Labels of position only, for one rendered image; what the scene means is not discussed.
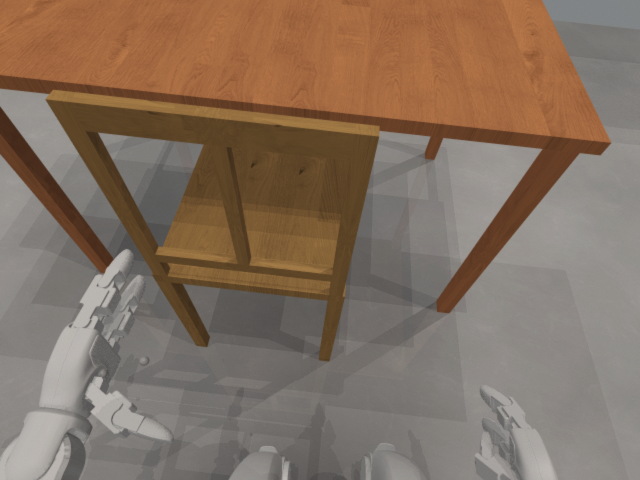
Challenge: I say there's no robot right shin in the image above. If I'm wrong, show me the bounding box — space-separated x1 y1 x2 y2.
373 443 396 453

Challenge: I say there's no left robot forearm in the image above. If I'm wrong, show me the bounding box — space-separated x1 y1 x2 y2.
0 408 93 480

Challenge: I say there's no table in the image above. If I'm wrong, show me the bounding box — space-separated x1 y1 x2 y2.
0 0 611 313

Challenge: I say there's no left robot hand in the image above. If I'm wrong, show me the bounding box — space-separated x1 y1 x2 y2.
39 249 174 443

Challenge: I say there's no chair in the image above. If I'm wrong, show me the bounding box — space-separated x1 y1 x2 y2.
45 90 380 361

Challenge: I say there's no right robot hand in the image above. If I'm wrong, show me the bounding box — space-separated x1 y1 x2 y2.
475 385 558 480

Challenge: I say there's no robot left thigh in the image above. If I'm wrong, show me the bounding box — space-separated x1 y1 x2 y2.
229 452 291 480

